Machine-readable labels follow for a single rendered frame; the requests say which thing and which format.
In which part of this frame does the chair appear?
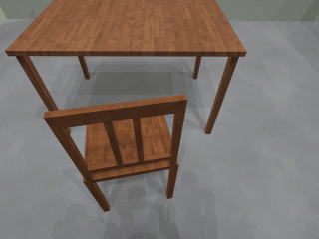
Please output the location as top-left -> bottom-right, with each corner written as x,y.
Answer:
43,94 -> 187,212

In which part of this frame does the table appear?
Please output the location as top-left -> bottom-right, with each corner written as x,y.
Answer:
5,0 -> 247,134

